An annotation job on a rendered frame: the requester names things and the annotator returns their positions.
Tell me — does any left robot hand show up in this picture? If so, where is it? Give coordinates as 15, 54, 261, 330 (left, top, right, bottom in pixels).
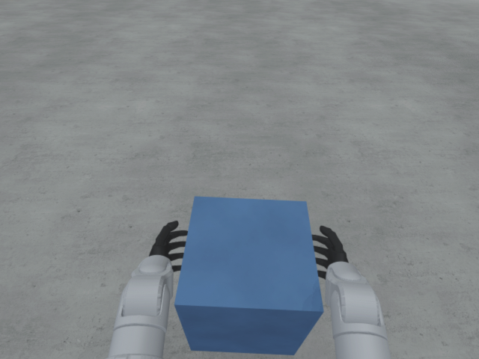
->
149, 221, 188, 272

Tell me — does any left robot forearm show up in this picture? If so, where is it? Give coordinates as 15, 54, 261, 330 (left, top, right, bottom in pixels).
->
106, 255, 174, 359

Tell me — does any carton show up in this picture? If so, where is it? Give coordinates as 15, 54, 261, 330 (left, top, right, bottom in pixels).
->
174, 196, 324, 355

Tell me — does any right robot forearm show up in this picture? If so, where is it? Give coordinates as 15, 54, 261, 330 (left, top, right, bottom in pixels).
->
325, 262, 391, 359

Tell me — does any right robot hand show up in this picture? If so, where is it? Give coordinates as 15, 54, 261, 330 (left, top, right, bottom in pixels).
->
312, 226, 348, 279

